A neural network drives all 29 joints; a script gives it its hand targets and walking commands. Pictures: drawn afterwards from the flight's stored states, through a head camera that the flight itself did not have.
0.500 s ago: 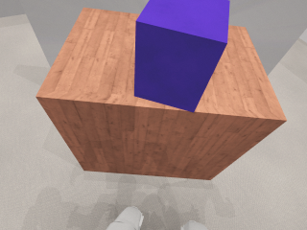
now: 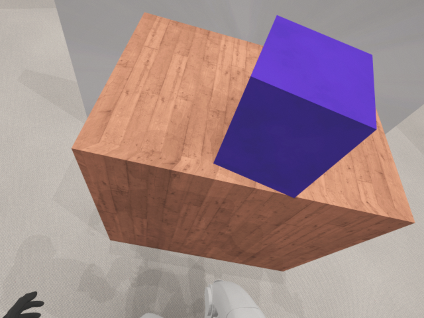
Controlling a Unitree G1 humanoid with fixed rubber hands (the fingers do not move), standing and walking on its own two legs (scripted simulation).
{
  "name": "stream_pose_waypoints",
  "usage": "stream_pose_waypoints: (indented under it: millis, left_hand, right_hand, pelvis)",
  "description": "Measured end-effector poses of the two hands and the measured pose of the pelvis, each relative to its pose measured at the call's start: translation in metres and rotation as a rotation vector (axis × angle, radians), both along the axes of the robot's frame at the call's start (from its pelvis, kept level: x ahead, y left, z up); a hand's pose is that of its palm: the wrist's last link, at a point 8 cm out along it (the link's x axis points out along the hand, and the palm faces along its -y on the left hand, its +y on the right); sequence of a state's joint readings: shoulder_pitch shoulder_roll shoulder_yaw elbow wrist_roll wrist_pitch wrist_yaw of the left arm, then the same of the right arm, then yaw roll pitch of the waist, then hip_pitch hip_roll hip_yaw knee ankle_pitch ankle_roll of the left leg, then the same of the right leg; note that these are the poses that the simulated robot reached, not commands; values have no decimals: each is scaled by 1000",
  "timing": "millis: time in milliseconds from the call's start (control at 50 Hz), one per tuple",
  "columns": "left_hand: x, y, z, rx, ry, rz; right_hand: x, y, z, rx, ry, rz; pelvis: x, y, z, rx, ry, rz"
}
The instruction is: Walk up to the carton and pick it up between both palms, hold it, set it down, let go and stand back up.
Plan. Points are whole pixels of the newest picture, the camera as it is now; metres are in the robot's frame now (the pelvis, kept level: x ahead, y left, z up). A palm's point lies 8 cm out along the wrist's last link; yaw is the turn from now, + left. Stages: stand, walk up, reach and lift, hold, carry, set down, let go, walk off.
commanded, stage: walk up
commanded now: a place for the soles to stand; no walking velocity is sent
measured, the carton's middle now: (286, 113) +0.50 -0.13 +0.09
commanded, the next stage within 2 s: none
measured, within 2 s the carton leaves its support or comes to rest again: neither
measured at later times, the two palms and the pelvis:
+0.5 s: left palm (134, 311) +0.14 +0.12 -0.13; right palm (399, 309) +0.17 -0.45 -0.11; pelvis +0.05 -0.16 +0.00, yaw -1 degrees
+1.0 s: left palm out of the picture +0.05 -0.03 -0.12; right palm out of the picture +0.06 -0.61 -0.18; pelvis -0.04 -0.32 -0.03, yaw -6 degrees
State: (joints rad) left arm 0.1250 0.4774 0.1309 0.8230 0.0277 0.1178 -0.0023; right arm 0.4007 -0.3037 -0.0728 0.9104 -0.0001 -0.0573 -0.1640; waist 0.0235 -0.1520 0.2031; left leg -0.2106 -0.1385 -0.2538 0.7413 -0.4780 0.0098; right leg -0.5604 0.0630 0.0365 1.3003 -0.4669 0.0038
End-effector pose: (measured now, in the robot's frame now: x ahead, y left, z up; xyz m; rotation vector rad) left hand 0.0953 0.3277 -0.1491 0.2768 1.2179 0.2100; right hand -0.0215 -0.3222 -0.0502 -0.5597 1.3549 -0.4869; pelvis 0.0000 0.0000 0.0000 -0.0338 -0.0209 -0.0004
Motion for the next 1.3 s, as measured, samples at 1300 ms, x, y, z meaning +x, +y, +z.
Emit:
stream_pose_waypoints:
  millis: [1300]
  left_hand:
    - [-118, -324, 26, 154, -94, 28]
  right_hand:
    - [-17, -264, -127, 365, -182, 24]
  pelvis:
    - [-115, -289, -35, 59, -119, -70]
